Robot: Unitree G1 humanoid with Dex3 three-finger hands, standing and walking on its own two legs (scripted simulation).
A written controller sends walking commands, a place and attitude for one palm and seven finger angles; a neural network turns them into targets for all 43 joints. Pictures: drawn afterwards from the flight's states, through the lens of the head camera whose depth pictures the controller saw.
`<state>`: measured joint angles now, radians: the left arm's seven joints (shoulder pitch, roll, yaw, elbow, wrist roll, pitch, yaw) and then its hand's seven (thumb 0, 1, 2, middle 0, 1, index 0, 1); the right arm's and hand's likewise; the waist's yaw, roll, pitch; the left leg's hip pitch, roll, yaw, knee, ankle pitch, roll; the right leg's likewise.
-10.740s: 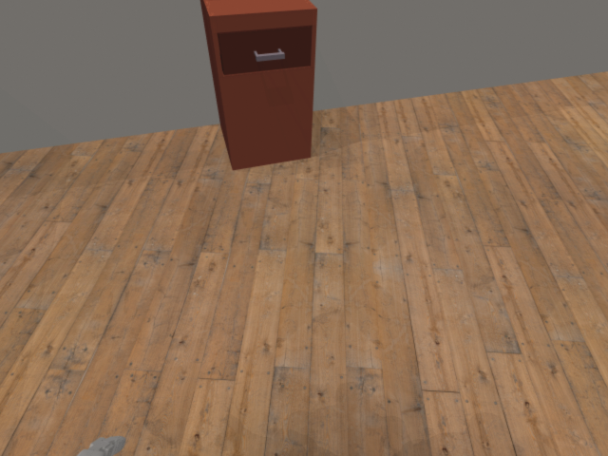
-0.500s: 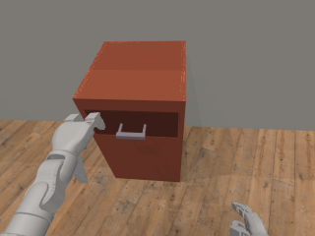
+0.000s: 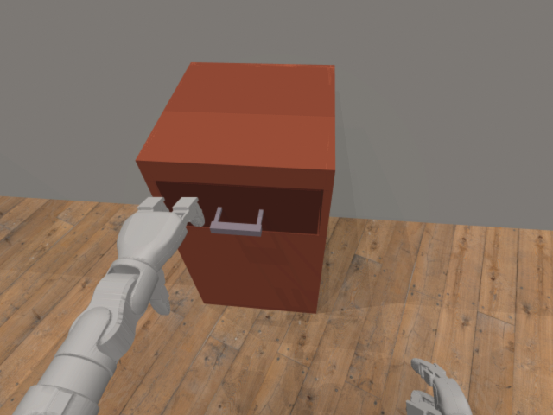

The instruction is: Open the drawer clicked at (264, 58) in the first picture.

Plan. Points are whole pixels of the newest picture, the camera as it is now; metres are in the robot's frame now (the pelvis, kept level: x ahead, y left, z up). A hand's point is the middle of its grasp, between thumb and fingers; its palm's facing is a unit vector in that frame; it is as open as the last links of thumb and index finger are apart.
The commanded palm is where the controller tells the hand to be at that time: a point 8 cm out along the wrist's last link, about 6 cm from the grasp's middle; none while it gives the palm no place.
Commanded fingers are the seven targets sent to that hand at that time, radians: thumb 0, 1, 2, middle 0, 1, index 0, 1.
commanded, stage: move the hooked fingers above the handle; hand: left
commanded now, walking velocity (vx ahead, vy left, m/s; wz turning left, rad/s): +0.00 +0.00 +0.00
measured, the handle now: (237, 221) +0.55 +0.17 -0.16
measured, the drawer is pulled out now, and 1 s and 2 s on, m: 0.00 0.00 0.00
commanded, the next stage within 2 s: none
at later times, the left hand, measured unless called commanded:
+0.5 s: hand (206, 232) +0.41 +0.18 -0.01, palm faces -0.03 -0.08 -1.00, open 13.8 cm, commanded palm +0.39 +0.20 +0.05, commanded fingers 0.00 -0.50 0.30 -0.30 -1.20 -0.30 -1.20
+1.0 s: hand (221, 221) +0.47 +0.18 -0.06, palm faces +0.02 -0.01 -1.00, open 13.8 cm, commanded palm +0.45 +0.18 -0.02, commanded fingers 0.00 -0.50 0.30 -0.30 -1.20 -0.30 -1.20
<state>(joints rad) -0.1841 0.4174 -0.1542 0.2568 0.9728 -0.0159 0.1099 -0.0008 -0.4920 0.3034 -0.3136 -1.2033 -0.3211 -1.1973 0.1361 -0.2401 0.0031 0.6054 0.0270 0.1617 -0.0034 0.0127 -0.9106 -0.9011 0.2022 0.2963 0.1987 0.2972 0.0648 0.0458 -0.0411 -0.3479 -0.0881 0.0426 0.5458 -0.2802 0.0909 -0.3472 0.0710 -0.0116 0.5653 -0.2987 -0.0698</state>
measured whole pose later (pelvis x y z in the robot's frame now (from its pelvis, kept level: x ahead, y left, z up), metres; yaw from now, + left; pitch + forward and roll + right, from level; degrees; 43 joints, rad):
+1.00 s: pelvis +0.00 -0.01 -0.05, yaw -1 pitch +23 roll -1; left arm -0.73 0.37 -0.05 1.08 1.14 -0.01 0.54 0.00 -0.49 0.30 -0.31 -1.20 -0.32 -1.20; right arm 0.28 -0.24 -0.06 0.68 -0.02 0.13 0.01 0.01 -0.91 -0.90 0.20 0.30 0.20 0.30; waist -0.11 0.05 -0.20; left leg -0.91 -0.05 0.05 0.95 -0.45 0.08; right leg -0.89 0.10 -0.04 0.93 -0.44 -0.09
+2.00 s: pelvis -0.01 +0.01 -0.09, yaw -3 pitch +30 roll -3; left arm -0.89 0.46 0.00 1.19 1.11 0.04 0.50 0.00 -0.49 0.30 -0.31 -1.20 -0.32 -1.20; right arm 0.33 -0.25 -0.03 0.67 -0.03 0.09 0.02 0.01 -0.91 -0.90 0.20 0.30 0.20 0.30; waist -0.17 0.07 -0.19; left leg -1.17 -0.03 0.05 1.14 -0.50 0.10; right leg -1.14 0.11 -0.06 1.08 -0.47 -0.07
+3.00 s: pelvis +0.00 +0.00 -0.08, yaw -3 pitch +29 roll -3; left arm -0.88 0.42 -0.03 1.20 1.12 0.02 0.50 0.00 -0.49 0.30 -0.31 -1.20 -0.32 -1.20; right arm 0.33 -0.25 -0.02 0.67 -0.03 0.10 0.01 0.00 -0.91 -0.90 0.20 0.30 0.20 0.30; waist -0.18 0.07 -0.20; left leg -1.11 -0.03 0.05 1.11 -0.50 0.10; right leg -1.08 0.12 -0.06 1.05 -0.47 -0.07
